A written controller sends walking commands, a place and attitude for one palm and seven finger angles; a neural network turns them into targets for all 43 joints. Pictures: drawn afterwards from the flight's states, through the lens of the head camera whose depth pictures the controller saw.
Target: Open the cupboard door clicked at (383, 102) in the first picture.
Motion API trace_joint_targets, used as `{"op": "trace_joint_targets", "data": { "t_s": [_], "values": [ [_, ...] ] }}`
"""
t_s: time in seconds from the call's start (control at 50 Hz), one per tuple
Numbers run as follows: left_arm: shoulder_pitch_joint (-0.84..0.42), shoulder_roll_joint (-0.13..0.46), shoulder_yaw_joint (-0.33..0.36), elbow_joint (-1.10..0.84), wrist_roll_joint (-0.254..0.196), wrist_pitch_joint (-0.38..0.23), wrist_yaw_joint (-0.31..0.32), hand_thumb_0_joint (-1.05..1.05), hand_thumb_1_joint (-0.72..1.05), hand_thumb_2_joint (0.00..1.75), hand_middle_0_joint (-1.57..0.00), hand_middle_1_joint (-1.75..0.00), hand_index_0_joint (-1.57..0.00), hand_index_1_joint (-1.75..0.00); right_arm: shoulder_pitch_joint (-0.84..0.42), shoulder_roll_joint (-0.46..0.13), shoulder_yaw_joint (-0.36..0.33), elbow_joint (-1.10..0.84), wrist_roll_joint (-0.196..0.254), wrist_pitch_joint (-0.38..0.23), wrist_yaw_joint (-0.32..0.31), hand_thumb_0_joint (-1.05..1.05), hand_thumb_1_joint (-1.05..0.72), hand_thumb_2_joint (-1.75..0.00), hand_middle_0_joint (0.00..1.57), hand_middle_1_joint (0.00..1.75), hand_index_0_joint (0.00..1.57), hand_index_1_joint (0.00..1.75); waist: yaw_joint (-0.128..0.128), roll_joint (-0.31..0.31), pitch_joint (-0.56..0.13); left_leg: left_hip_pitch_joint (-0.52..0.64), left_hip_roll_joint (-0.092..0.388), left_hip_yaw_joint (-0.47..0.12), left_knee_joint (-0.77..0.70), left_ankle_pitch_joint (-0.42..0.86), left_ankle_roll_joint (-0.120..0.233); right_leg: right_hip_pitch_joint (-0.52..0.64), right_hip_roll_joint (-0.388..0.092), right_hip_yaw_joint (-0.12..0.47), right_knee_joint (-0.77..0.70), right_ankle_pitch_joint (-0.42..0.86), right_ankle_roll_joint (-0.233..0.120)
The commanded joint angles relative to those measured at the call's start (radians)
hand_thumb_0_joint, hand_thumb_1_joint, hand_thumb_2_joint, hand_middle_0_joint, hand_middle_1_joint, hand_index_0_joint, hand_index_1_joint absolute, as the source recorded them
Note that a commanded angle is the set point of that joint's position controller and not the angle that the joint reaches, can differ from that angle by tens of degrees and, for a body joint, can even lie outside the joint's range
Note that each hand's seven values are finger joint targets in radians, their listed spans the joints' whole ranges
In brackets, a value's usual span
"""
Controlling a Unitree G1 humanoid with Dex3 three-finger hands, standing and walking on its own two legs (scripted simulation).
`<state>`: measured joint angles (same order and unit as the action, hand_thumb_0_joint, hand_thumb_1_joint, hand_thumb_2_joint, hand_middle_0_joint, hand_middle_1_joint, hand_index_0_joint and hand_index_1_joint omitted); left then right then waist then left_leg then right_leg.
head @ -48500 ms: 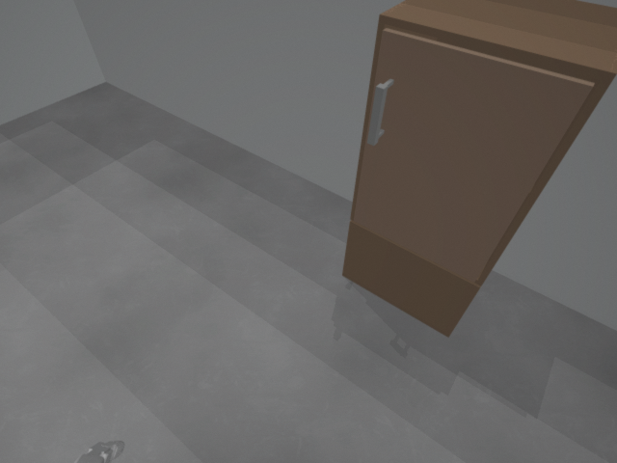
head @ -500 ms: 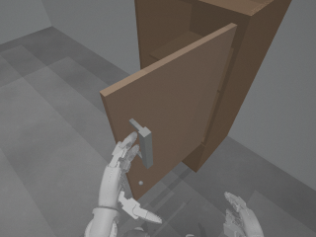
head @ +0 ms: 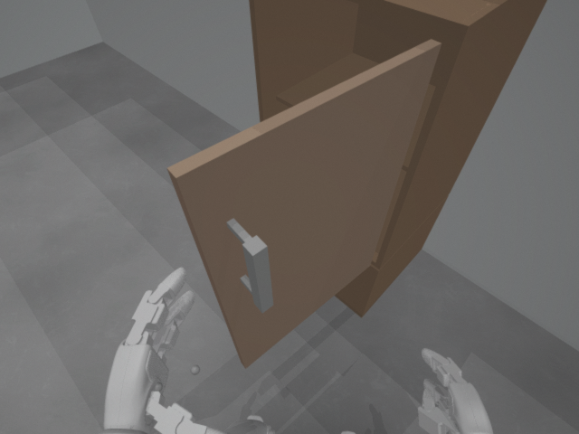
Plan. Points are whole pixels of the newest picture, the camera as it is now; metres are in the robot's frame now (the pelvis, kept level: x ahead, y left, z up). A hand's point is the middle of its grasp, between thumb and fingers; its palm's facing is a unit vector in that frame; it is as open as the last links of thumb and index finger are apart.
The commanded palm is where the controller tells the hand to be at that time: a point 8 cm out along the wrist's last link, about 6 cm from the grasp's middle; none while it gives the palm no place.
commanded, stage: slide the hand sideways off the handle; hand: left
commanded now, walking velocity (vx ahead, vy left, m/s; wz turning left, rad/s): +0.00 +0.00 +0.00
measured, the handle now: (250, 268) +0.31 +0.08 +0.08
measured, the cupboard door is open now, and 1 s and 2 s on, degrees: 84 84 84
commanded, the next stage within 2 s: draw the hand back to the body in 0.10 s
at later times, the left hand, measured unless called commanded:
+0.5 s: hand (156, 364) +0.18 +0.15 +0.11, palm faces +0.02 -1.00 -0.06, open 16.3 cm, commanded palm +0.15 +0.21 +0.12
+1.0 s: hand (50, 328) +0.20 +0.24 +0.15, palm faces +0.25 -0.90 -0.35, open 13.9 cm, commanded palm +0.16 +0.29 +0.19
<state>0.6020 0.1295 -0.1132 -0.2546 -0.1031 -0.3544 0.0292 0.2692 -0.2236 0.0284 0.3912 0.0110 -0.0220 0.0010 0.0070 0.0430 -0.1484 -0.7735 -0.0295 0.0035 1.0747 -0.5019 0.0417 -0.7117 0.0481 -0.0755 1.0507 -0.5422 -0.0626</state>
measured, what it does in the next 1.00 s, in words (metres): rises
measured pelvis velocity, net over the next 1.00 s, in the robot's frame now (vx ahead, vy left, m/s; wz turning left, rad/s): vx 0.02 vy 0.03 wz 0.00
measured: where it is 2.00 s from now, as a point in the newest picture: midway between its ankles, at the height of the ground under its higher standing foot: outside the picture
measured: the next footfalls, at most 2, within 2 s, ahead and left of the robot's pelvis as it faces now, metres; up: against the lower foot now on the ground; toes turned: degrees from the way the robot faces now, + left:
none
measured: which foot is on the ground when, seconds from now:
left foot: down 0.00-1.00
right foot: down 0.00-1.00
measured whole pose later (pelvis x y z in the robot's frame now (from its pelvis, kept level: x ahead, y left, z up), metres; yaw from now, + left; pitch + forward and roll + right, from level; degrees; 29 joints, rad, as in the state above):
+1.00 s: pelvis +0.02 +0.03 +0.05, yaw +0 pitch +3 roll -2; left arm 0.62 0.33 0.13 -0.45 -0.06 -0.02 0.11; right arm 0.27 -0.22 0.07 0.48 0.04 -0.05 -0.10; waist 0.04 0.06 -0.09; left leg -0.39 -0.05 0.01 0.73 -0.38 0.08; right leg -0.32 0.03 -0.04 0.66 -0.40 -0.01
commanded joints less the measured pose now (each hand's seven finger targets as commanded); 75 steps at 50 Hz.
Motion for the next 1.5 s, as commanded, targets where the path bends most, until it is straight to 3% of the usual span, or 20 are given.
{"op": "trace_joint_targets", "data": {
  "t_s": [0.0,0.16,0.24,0.4,0.44,0.52,0.66,0.68,0.7,0.72,0.76,0.84,0.92,1.02,1.12,1.16,1.3,1.38,1.44,1.48],
  "values": [
    [-0.008,0.057,0.027,-0.23,-0.025,-0.091,-0.07,0.0,-0.5,0.3,-0.15,-0.3,-0.15,-0.3,-0.066,-0.102,-0.054,-0.157,0.001,-0.074,-0.023,0.0,-0.9,-0.9,0.2,0.3,0.2,0.3,-0.028,-0.057,-0.117,0.069,0.008,-0.058,-0.112,0.205,-0.012,0.063,-0.026,0.091,-0.165,0.323,0.04],
    [-0.021,0.08,0.094,-0.245,-0.077,-0.077,-0.111,0.0,-0.5,0.3,-0.15,-0.3,-0.15,-0.3,-0.074,-0.099,-0.057,-0.163,0.01,-0.09,-0.043,0.0,-0.9,-0.9,0.2,0.3,0.2,0.3,-0.011,-0.043,-0.148,0.041,0.002,-0.05,-0.087,0.174,-0.013,0.075,-0.038,0.123,-0.183,0.27,0.049],
    [-0.001,0.149,0.165,-0.318,-0.086,-0.063,-0.097,0.0,-0.5,0.3,-0.15,-0.3,-0.15,-0.3,-0.071,-0.094,-0.057,-0.171,0.015,-0.086,-0.051,0.0,-0.9,-0.9,0.2,0.3,0.2,0.3,0.01,-0.033,-0.204,0.074,0.001,-0.045,-0.105,0.209,-0.011,0.151,-0.044,0.142,-0.201,0.324,0.054],
    [0.009,0.146,0.194,-0.249,-0.132,0.034,-0.145,0.0,-0.5,0.3,-0.15,-0.3,-0.15,-0.3,-0.086,-0.105,-0.043,-0.155,0.035,-0.087,-0.069,0.0,-0.9,-0.9,0.2,0.3,0.2,0.3,-0.016,-0.08,-0.034,0.095,0.009,-0.052,-0.167,0.148,-0.009,0.142,-0.051,0.148,-0.318,0.224,0.073],
    [-0.003,0.169,0.223,-0.258,-0.145,0.052,-0.16,0.0,-0.5,0.3,-0.15,-0.3,-0.15,-0.3,-0.084,-0.11,-0.041,-0.155,0.035,-0.092,-0.076,0.0,-0.9,-0.9,0.2,0.3,0.2,0.3,-0.013,-0.096,-0.041,0.117,0.011,-0.053,-0.181,0.154,-0.008,0.159,-0.053,0.146,-0.331,0.225,0.073],
    [-0.043,0.223,0.292,-0.308,-0.168,0.061,-0.174,0.0,-0.5,0.3,-0.15,-0.3,-0.15,-0.3,-0.087,-0.11,-0.035,-0.15,0.037,-0.107,-0.084,0.0,-0.9,-0.9,0.2,0.3,0.2,0.3,0.006,-0.038,-0.067,0.167,0.012,-0.055,-0.214,0.191,-0.009,0.201,-0.049,0.134,-0.338,0.259,0.063],
    [-0.041,0.235,0.325,-0.336,-0.205,0.089,-0.207,0.0,-0.36,0.36,-0.16,-0.3,-0.16,-0.3,-0.088,-0.115,-0.03,-0.124,0.049,-0.142,-0.085,0.0,-0.9,-0.9,0.2,0.3,0.2,0.3,0.011,0.031,-0.055,0.266,0.018,-0.068,-0.282,0.253,-0.011,0.214,-0.019,0.063,-0.343,0.319,0.045],
    [-0.036,0.241,0.332,-0.329,-0.205,0.103,-0.211,0.0,-0.32,0.37,-0.16,-0.3,-0.16,-0.3,-0.088,-0.119,-0.031,-0.118,0.05,-0.144,-0.084,0.0,-0.9,-0.9,0.2,0.3,0.2,0.3,0.014,0.026,-0.064,0.274,0.019,-0.069,-0.286,0.269,-0.01,0.232,-0.019,0.062,-0.346,0.33,0.044],
    [-0.044,0.384,0.358,-0.395,-0.046,0.151,-0.073,0.0,-0.29,0.39,-0.16,-0.3,-0.16,-0.3,-0.088,-0.11,-0.038,-0.126,0.034,-0.119,-0.105,0.0,-0.9,-0.9,0.2,0.3,0.2,0.3,0.059,0.039,-0.051,0.287,0.032,-0.06,-0.327,0.28,-0.009,0.252,-0.056,0.13,-0.405,0.341,0.03],
    [0.0,0.281,0.3,-0.384,-0.031,0.188,-0.016,0.0,-0.26,0.4,-0.16,-0.3,-0.16,-0.3,-0.081,-0.091,-0.028,-0.124,0.028,-0.107,-0.11,0.0,-0.9,-0.9,0.2,0.3,0.2,0.3,0.032,0.04,-0.016,0.315,0.028,-0.057,-0.342,0.279,-0.009,0.247,-0.06,0.116,-0.426,0.328,0.032],
    [0.024,0.241,0.27,-0.37,-0.003,0.231,0.029,0.0,-0.18,0.43,-0.16,-0.3,-0.16,-0.3,-0.079,-0.095,-0.027,-0.115,0.029,-0.091,-0.108,0.0,-0.9,-0.9,0.2,0.3,0.2,0.3,0.025,0.037,0.025,0.341,0.038,-0.067,-0.373,0.283,-0.011,0.249,-0.053,0.081,-0.425,0.313,0.031],
    [-0.013,0.311,0.326,-0.423,0.031,0.255,0.082,0.0,-0.05,0.5,-0.17,-0.3,-0.17,-0.3,-0.099,-0.102,-0.024,-0.102,0.022,-0.079,-0.112,0.0,-0.9,-0.9,0.2,0.3,0.2,0.3,0.031,-0.013,-0.014,0.424,0.048,-0.078,-0.428,0.35,-0.008,0.32,-0.049,0.066,-0.455,0.353,0.033],
    [-0.066,0.329,0.352,-0.43,0.041,0.264,0.109,0.0,0.09,0.55,-0.17,-0.3,-0.17,-0.3,-0.117,-0.103,-0.013,-0.076,0.018,-0.089,-0.116,0.0,-0.9,-0.9,0.2,0.3,0.2,0.3,0.031,0.012,0.015,0.476,0.055,-0.097,-0.497,0.338,-0.016,0.361,-0.049,0.06,-0.495,0.327,0.03],
    [-0.087,0.33,0.372,-0.446,0.048,0.267,0.118,0.0,0.27,0.63,-0.18,-0.3,-0.18,-0.3,-0.125,-0.11,-0.011,-0.04,0.012,-0.113,-0.105,0.0,-0.9,-0.9,0.2,0.3,0.2,0.3,0.037,0.064,0.019,0.565,0.077,-0.131,-0.566,0.476,-0.049,0.423,-0.046,0.05,-0.528,0.369,0.031],
    [-0.089,0.346,0.429,-0.402,0.045,0.269,0.113,0.0,0.44,0.7,-0.18,-0.3,-0.18,-0.3,-0.138,-0.115,-0.019,-0.009,0.007,-0.113,-0.09,0.0,-0.9,-0.9,0.2,0.3,0.2,0.3,0.045,0.018,0.04,0.61,0.088,-0.121,-0.609,0.579,-0.067,0.487,-0.042,0.046,-0.572,0.419,0.032],
    [-0.106,0.351,0.454,-0.378,0.04,0.267,0.111,0.0,0.51,0.74,-0.19,-0.3,-0.19,-0.3,-0.145,-0.116,-0.02,0.0,0.006,-0.107,-0.084,0.0,-0.9,-0.9,0.2,0.3,0.2,0.3,0.047,0.001,0.075,0.607,0.093,-0.132,-0.641,0.551,-0.075,0.499,-0.039,0.044,-0.589,0.401,0.032],
    [-0.193,0.403,0.537,-0.42,0.037,0.249,0.114,0.0,0.76,0.84,-0.19,-0.3,-0.19,-0.3,-0.165,-0.119,-0.026,0.022,0.003,-0.111,-0.074,0.0,-0.9,-0.9,0.2,0.3,0.2,0.3,0.053,0.095,0.065,0.65,0.096,-0.123,-0.691,0.575,-0.086,0.567,-0.04,0.054,-0.633,0.428,0.028],
    [-0.228,0.445,0.6,-0.39,0.032,0.241,0.118,0.0,0.9,0.9,-0.2,-0.3,-0.2,-0.3,-0.173,-0.125,-0.034,0.04,0.003,-0.109,-0.074,0.0,-0.9,-0.9,0.2,0.3,0.2,0.3,0.059,0.065,0.073,0.648,0.092,-0.113,-0.71,0.533,-0.078,0.595,-0.036,0.055,-0.659,0.429,0.026],
    [-0.187,0.351,0.523,-0.314,0.026,0.25,0.103,0.0,0.9,0.9,-0.2,-0.3,-0.2,-0.3,-0.176,-0.124,-0.037,0.044,0.005,-0.097,-0.067,0.0,-0.9,-0.9,0.2,0.3,0.2,0.3,0.046,0.033,0.133,0.644,0.089,-0.099,-0.723,0.47,-0.066,0.567,-0.037,0.056,-0.678,0.403,0.032],
    [-0.189,0.349,0.517,-0.292,0.026,0.247,0.101,0.0,0.9,0.9,-0.2,-0.3,-0.2,-0.3,-0.183,-0.131,-0.043,0.046,0.005,-0.092,-0.066,0.0,-0.9,-0.9,0.2,0.3,0.2,0.3,0.048,0.014,0.143,0.635,0.087,-0.098,-0.736,0.416,-0.057,0.577,-0.038,0.057,-0.689,0.391,0.03]
  ]
}}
